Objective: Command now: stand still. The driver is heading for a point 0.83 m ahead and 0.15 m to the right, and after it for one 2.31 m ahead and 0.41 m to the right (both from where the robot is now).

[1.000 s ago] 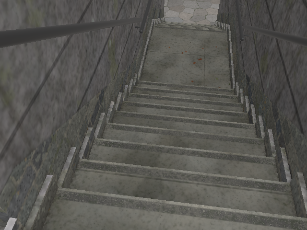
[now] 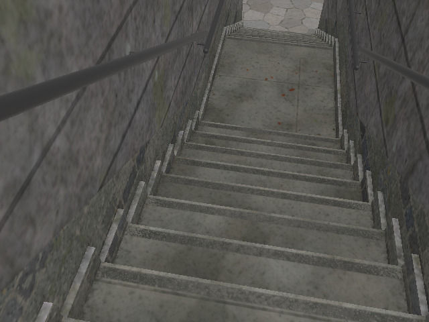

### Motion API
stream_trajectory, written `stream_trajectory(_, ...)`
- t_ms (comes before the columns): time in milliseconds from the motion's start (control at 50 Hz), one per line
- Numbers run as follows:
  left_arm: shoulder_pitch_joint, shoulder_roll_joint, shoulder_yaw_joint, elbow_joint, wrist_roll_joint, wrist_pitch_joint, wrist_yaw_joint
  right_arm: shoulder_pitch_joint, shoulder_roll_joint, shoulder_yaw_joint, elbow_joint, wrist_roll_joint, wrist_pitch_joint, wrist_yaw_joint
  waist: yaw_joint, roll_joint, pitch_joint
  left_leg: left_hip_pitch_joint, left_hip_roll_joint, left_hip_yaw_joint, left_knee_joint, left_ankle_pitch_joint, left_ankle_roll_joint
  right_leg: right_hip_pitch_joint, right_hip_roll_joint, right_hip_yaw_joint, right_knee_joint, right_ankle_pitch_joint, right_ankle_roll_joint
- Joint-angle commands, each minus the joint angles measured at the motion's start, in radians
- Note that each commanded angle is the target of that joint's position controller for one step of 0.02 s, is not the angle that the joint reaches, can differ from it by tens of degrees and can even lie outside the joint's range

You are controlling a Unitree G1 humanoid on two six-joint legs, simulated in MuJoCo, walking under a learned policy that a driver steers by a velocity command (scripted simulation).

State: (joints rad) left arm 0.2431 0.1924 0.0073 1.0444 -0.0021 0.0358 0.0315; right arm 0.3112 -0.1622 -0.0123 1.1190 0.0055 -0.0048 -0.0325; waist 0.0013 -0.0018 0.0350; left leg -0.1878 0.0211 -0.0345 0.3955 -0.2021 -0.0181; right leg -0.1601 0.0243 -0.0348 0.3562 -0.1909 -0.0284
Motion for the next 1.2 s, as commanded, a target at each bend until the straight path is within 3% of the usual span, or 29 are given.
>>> stream_trajectory(20, 0.054, 0.075, 0.01, -0.017, 0.001, 0.001, 0.008, 0.067, -0.102, -0.013, -0.004, 0.0, -0.002, -0.003, 0.007, 0.021, -0.017, -0.036, 0.025, -0.026, -0.069, 0.176, 0.053, 0.058, -0.039, 0.054, -0.043, 0.14, -0.046)
stream_trajectory(420, 0.136, 0.064, -0.004, 0.04, 0.001, -0.012, 0.011, 0.058, -0.1, -0.004, 0.016, 0.0, 0.011, -0.005, 0.003, 0.011, 0.029, -0.042, 0.01, -0.017, -0.1, 0.089, 0.048, 0.02, -0.045, 0.07, -0.083, 0.051, -0.039)
stream_trajectory(460, 0.15, 0.079, 0.0, 0.047, -0.003, -0.011, 0.016, 0.072, -0.094, -0.003, 0.021, 0.003, 0.013, -0.009, 0.006, -0.011, 0.018, -0.052, -0.019, 0.013, -0.08, -0.066, 0.052, 0.019, -0.044, 0.086, -0.119, -0.177, -0.05)
stream_trajectory(480, 0.15, 0.113, 0.012, 0.042, -0.011, -0.01, 0.02, 0.06, -0.1, -0.006, 0.012, 0.007, 0.011, -0.012, 0.01, -0.037, 0.03, -0.086, -0.046, 0.044, -0.03, -0.178, 0.058, 0.007, -0.055, 0.113, -0.136, -0.334, -0.072)
stream_trajectory(520, 0.179, 0.168, 0.034, 0.031, -0.023, -0.016, 0.023, 0.02, -0.096, -0.007, -0.015, 0.005, -0.005, -0.009, 0.031, -0.094, 0.083, -0.209, -0.059, 0.07, 0.09, -0.253, 0.075, -0.001, -0.164, 0.264, -0.22, -0.564, -0.143)
stream_trajectory(560, 0.187, 0.204, 0.057, 0.014, -0.021, -0.029, 0.022, -0.015, -0.09, -0.006, -0.038, -0.004, -0.033, 0.008, 0.042, -0.135, 0.092, -0.255, -0.004, 0.05, 0.269, -0.18, 0.082, -0.007, -0.301, 0.417, -0.282, -0.545, -0.22)
stream_trajectory(600, 0.187, 0.18, 0.061, 0.0, -0.01, -0.037, 0.017, -0.012, -0.101, -0.018, -0.049, 0.014, -0.053, 0.025, 0.031, -0.11, 0.084, -0.318, 0.041, 0.014, 0.399, -0.243, 0.09, 0.021, -0.326, 0.415, -0.264, -0.431, -0.243)
stream_trajectory(640, 0.13, 0.168, 0.056, -0.037, -0.032, -0.047, 0.017, -0.01, -0.111, -0.027, -0.064, 0.018, -0.063, 0.035, 0.011, -0.098, 0.093, -0.308, 0.064, 0.008, 0.314, -0.243, 0.1, 0.016, -0.301, 0.363, -0.247, -0.381, -0.218)
stream_trajectory(660, 0.093, 0.171, 0.056, -0.054, -0.033, -0.044, 0.01, 0.012, -0.097, -0.023, -0.065, 0.017, -0.067, 0.036, -0.019, -0.095, 0.083, -0.197, 0.05, 0.036, 0.252, -0.193, 0.098, -0.056, -0.263, 0.299, -0.225, -0.34, -0.198)
stream_trajectory(700, 0.025, 0.162, 0.05, -0.08, -0.034, -0.038, 0.004, 0.16, -0.098, -0.036, -0.02, 0.005, -0.067, 0.033, -0.095, -0.067, 0.04, 0.094, -0.034, 0.118, 0.145, -0.081, 0.09, -0.249, -0.153, 0.166, -0.083, -0.263, -0.16)
stream_trajectory(720, 0.019, 0.129, 0.041, -0.088, -0.029, -0.044, 0.0, 0.301, -0.124, -0.05, 0.029, 0.004, -0.06, 0.032, -0.128, -0.005, 0.012, 0.206, 0.004, 0.037, 0.08, -0.13, 0.099, -0.337, -0.08, 0.098, 0.089, -0.264, -0.126)
stream_trajectory(740, 0.001, 0.077, 0.027, -0.117, -0.015, -0.056, -0.009, 0.382, -0.204, -0.061, 0.016, -0.005, -0.052, 0.03, -0.143, 0.189, 0.001, 0.245, 0.206, -0.28, -0.108, -0.199, 0.146, -0.439, 0.019, 0.007, 0.46, -0.253, -0.059)
stream_trajectory(760, 0.041, 0.05, 0.029, -0.138, -0.032, -0.079, -0.013, 0.387, -0.291, -0.071, 0.005, -0.016, -0.063, 0.036, -0.096, 0.293, 0.025, 0.206, 0.355, -0.646, -0.265, -0.419, 0.292, -0.607, 0.067, 0.076, 0.673, -0.379, -0.056)
stream_trajectory(780, 0.066, 0.094, 0.035, -0.132, -0.046, -0.103, -0.009, 0.316, -0.264, -0.063, -0.019, -0.011, -0.081, 0.034, -0.048, 0.191, 0.109, 0.105, 0.383, -0.641, -0.276, -0.487, 0.323, -0.653, -0.015, 0.157, 0.782, -0.317, -0.07)
stream_trajectory(800, 0.068, 0.134, 0.045, -0.137, -0.047, -0.115, -0.008, 0.204, -0.219, -0.052, -0.061, 0.011, -0.094, 0.033, -0.013, 0.12, 0.139, 0.074, 0.325, -0.522, -0.26, -0.405, 0.282, -0.665, -0.058, 0.166, 0.794, -0.192, -0.067)
stream_trajectory(820, 0.105, 0.139, 0.054, -0.113, -0.03, -0.111, -0.009, 0.173, -0.189, -0.046, -0.073, 0.016, -0.102, 0.038, 0.009, 0.085, 0.114, 0.092, 0.285, -0.412, -0.236, -0.248, 0.246, -0.653, -0.087, 0.164, 0.795, -0.116, -0.06)
stream_trajectory(860, 0.09, 0.156, 0.069, -0.118, -0.01, -0.104, -0.012, 0.158, -0.145, -0.031, -0.086, 0.015, -0.103, 0.035, 0.018, 0.082, 0.065, 0.104, 0.23, -0.249, -0.221, 0.059, 0.2, -0.597, -0.133, 0.151, 0.711, 0.006, -0.037)
stream_trajectory(880, 0.112, 0.141, 0.078, -0.099, -0.016, -0.097, -0.019, 0.212, -0.154, -0.04, -0.062, -0.01, -0.107, 0.034, 0.013, 0.073, 0.008, 0.131, 0.223, -0.216, -0.178, 0.177, 0.208, -0.566, -0.118, 0.136, 0.72, 0.081, -0.033)
stream_trajectory(920, 0.048, 0.117, 0.079, -0.12, -0.017, -0.089, -0.021, 0.271, -0.156, -0.041, -0.046, -0.007, -0.103, 0.019, -0.008, 0.072, 0.013, 0.155, 0.212, -0.152, -0.14, 0.358, 0.197, -0.606, -0.117, 0.119, 0.686, 0.129, -0.019)
stream_trajectory(940, -0.022, 0.131, 0.092, -0.157, -0.029, -0.09, -0.027, 0.317, -0.13, -0.033, -0.024, 0.001, -0.106, 0.002, -0.011, 0.089, 0.033, 0.218, 0.194, -0.135, -0.11, 0.289, 0.169, -0.671, -0.128, 0.162, 0.583, 0.204, -0.024)
stream_trajectory(960, -0.078, 0.118, 0.088, -0.175, -0.022, -0.095, -0.034, 0.339, -0.14, -0.033, -0.018, 0.002, -0.106, -0.011, -0.034, 0.112, 0.042, 0.242, 0.2, -0.143, -0.076, 0.294, 0.159, -0.716, -0.122, 0.156, 0.516, 0.268, -0.029)
stream_trajectory(980, -0.097, 0.111, 0.089, -0.185, -0.013, -0.094, -0.038, 0.329, -0.146, -0.029, -0.038, -0.018, -0.103, -0.024, -0.042, 0.111, 0.07, 0.177, 0.161, -0.092, -0.08, 0.253, 0.16, -0.688, -0.101, 0.135, 0.436, 0.372, -0.023)
stream_trajectory(1000, -0.123, 0.103, 0.087, -0.194, 0.003, -0.094, -0.048, 0.296, -0.147, -0.027, -0.05, -0.018, -0.1, -0.04, -0.043, 0.109, 0.078, 0.088, 0.137, -0.065, -0.046, 0.203, 0.149, -0.619, -0.099, 0.125, 0.345, 0.5, -0.017)
stream_trajectory(1040, -0.125, 0.058, 0.073, -0.19, 0.016, -0.088, -0.073, 0.284, -0.133, -0.019, -0.06, -0.005, -0.091, -0.053, -0.054, 0.107, 0.061, -0.078, 0.102, -0.019, 0.022, 0.096, 0.149, -0.441, -0.074, 0.078, 0.28, 0.672, -0.009)
stream_trajectory(1060, -0.129, 0.05, 0.07, -0.196, 0.015, -0.081, -0.082, 0.29, -0.134, -0.018, -0.063, 0.001, -0.092, -0.053, -0.057, 0.105, 0.065, -0.154, 0.101, -0.023, 0.045, 0.048, 0.156, -0.375, -0.057, 0.061, 0.288, 0.69, -0.009)
stream_trajectory(1080, -0.119, 0.049, 0.071, -0.194, 0.015, -0.072, -0.09, 0.312, -0.134, -0.016, -0.064, -0.006, -0.094, -0.05, -0.064, 0.08, 0.065, -0.193, 0.111, -0.037, 0.083, 0.018, 0.168, -0.342, -0.044, 0.048, 0.34, 0.687, -0.012)
stream_trajectory(1120, -0.129, 0.07, 0.075, -0.198, 0.018, -0.066, -0.097, 0.32, -0.147, -0.022, -0.063, -0.004, -0.096, -0.044, -0.054, 0.072, 0.086, -0.126, 0.163, -0.097, 0.215, 0.007, 0.19, -0.475, -0.072, 0.096, 0.413, 0.617, -0.03)
stream_trajectory(1160, -0.205, 0.083, 0.071, -0.224, 0.021, -0.076, -0.106, 0.342, -0.126, -0.02, -0.068, 0.004, -0.079, -0.055, -0.087, 0.06, 0.107, -0.043, 0.174, -0.106, 0.322, 0.025, 0.182, -0.56, -0.096, 0.098, 0.353, 0.569, -0.035)
stream_trajectory(1200, -0.205, 0.084, 0.065, -0.209, 0.017, -0.097, -0.12, 0.322, -0.146, -0.028, -0.064, 0.011, -0.061, -0.054, -0.078, 0.068, 0.075, -0.021, 0.173, -0.118, 0.459, 0.124, 0.174, -0.496, -0.09, 0.057, 0.312, 0.501, -0.027)
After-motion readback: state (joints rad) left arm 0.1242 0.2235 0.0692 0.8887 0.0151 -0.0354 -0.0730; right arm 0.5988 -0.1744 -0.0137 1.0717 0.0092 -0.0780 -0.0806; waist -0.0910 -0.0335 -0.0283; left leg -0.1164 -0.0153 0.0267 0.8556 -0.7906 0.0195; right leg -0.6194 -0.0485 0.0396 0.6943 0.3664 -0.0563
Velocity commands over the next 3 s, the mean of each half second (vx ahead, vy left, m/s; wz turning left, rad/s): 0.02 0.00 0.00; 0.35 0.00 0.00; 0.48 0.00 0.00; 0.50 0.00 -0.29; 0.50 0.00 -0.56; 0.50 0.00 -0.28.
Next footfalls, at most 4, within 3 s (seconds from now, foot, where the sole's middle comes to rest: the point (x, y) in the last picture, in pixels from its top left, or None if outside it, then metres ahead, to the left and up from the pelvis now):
1.28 right None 0.38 -0.10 -0.94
1.66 left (185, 303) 0.68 0.13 -1.09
2.24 right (249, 263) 0.93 -0.14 -1.24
2.72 left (222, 225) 1.22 -0.02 -1.39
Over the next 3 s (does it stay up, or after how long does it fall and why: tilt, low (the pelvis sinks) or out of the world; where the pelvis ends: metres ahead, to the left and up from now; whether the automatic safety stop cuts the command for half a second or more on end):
stays up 1.21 -0.11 -0.64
